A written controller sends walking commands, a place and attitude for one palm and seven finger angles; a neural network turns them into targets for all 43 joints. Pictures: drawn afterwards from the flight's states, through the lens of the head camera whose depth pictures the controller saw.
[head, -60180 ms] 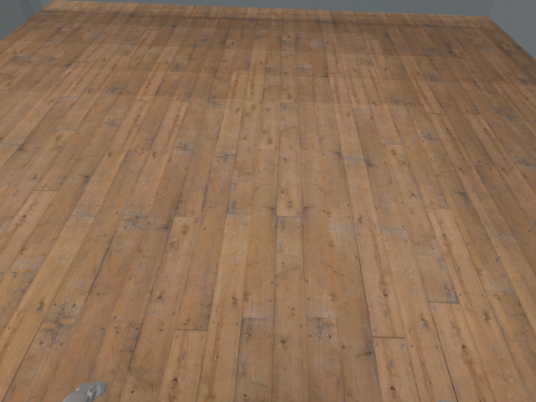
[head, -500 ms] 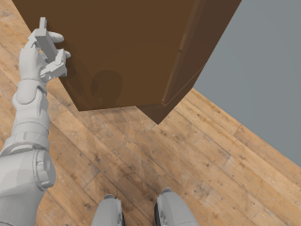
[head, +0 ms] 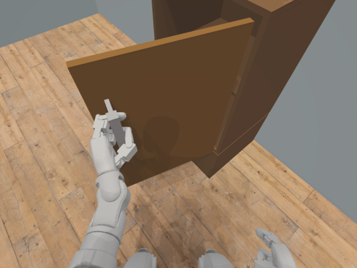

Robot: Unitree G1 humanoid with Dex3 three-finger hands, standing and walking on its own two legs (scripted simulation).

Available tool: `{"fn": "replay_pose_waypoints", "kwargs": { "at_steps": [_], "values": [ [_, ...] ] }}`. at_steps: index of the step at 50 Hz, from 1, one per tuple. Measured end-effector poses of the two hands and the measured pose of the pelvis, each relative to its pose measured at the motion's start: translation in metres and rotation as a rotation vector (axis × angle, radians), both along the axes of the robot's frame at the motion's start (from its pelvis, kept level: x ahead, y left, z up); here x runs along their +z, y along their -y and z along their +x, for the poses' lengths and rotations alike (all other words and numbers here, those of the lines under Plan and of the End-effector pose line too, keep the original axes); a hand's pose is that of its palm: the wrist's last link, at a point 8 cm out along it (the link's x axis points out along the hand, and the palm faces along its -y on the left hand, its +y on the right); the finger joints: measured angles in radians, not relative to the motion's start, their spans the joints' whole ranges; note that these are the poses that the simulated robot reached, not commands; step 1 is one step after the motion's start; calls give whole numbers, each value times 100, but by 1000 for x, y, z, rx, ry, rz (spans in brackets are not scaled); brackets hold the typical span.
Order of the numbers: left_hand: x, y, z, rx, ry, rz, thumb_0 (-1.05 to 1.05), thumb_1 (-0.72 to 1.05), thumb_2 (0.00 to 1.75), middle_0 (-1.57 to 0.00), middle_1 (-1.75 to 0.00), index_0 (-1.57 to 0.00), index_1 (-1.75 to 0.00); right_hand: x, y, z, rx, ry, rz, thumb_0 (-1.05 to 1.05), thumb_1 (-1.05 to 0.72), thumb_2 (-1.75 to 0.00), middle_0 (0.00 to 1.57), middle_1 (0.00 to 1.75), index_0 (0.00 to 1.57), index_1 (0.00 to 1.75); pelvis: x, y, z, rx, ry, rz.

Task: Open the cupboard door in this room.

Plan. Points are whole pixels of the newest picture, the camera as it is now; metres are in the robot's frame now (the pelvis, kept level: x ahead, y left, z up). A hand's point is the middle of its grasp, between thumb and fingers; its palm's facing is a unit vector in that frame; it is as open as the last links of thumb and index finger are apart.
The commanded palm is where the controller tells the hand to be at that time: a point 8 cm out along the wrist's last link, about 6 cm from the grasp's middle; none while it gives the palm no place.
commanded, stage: pull the door open along its arc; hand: left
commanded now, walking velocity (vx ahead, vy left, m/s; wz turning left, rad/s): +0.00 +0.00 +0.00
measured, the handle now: (116, 128) +0.42 +0.16 +0.04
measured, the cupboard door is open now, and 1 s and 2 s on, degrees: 74 91 93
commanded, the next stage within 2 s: open thumb and fingers to let go in 0.36 s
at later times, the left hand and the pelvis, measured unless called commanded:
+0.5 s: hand (161, 177) +0.30 +0.05 +0.05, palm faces +0.35 -0.94 +0.00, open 6.1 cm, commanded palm +0.26 +0.09 +0.04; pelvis +0.00 -0.03 +0.00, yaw +3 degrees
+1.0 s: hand (156, 177) +0.30 +0.06 +0.05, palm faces +0.37 -0.93 +0.00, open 12.8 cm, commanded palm +0.25 +0.09 +0.04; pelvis -0.01 -0.02 +0.00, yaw +3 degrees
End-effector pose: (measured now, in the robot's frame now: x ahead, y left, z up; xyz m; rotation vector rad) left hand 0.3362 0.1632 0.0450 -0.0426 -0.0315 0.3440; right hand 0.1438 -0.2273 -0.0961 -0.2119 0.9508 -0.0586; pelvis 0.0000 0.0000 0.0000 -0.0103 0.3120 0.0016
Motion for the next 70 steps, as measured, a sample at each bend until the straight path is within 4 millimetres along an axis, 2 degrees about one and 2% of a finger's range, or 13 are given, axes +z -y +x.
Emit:
{"fn": "replay_pose_waypoints", "kwargs": {
  "at_steps": [5, 16, 22, 30, 36, 47, 51, 56, 63, 70],
  "values": [
    [1, 15, -17, 50, -15, 23, 0, 68, 77, -36, -131, -34, -130, 0, -2, 11, 28, 27, 21, 1, -91, -90, 20, 30, 20, 30, 1, 10, -1, 13, 18, 6],
    [3, 49, -55, 38, -41, 4, 0, 68, 76, -33, -132, -34, -133, -1, 17, -1, 26, 2, 24, 1, -91, -90, 20, 30, 20, 30, 7, 24, 2, 29, 45, 17],
    [3, 71, -75, 17, -49, 16, 0, 68, 76, -32, -133, -34, -133, -1, 23, 3, 36, 31, 13, 1, -91, -90, 20, 30, 20, 30, 6, 28, 3, 35, 50, 22],
    [-1, 73, -71, 40, -52, 37, -1, 64, 78, -36, -133, -35, -133, -4, 17, 19, 63, 83, 18, 1, -91, -90, 19, 30, 20, 30, 1, 31, -4, 48, 51, 23],
    [-1, 71, -70, 42, -57, 34, 1, 46, 71, -36, -131, -36, -131, -3, 7, 24, 80, 105, 38, 1, -91, -90, 20, 30, 20, 30, 1, 30, -7, 49, 51, 23],
    [2, 67, -75, 34, -45, 31, 1, -18, 44, -32, -124, -33, -124, -3, 2, 12, 74, 94, 38, 1, -91, -90, 20, 30, 20, 30, 0, 23, -11, 46, 59, 16],
    [0, 65, -77, 33, -47, 28, 0, -34, 37, -31, -117, -31, -117, -3, 2, 6, 69, 87, 26, 1, -91, -90, 20, 30, 20, 30, 0, 20, -12, 45, 60, 12],
    [0, 65, -77, 20, -39, 30, 0, -44, 33, -27, -102, -28, -102, -3, 2, 2, 63, 85, 15, 1, -91, -90, 20, 30, 20, 30, -1, 16, -15, 45, 60, 7],
    [0, 68, -74, -5, -38, 35, -1, -49, 31, -24, -73, -25, -73, -4, -4, 1, 63, 85, 15, 1, -91, -90, 20, 30, 20, 30, -3, 12, -18, 42, 60, 4],
    [0, 64, -75, -9, -41, 33, -1, -50, 31, -33, -61, -33, -61, -4, -13, 3, 76, 91, 27, 1, -91, -90, 20, 30, 20, 30, -2, 8, -20, 42, 62, 1]
  ]
}}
